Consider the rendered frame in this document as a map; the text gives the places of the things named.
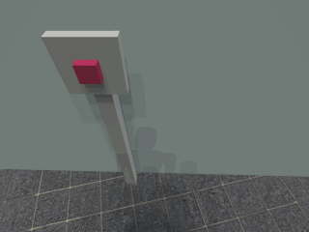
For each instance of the button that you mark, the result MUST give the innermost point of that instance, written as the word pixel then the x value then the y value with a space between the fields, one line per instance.
pixel 88 71

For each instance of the panel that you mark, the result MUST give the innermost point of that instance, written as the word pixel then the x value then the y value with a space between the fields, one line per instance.
pixel 64 47

